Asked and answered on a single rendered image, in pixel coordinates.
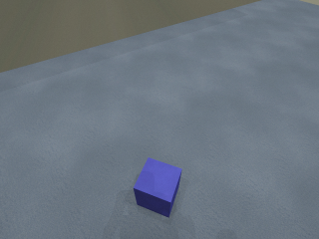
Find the carton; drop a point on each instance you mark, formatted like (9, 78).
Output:
(157, 186)

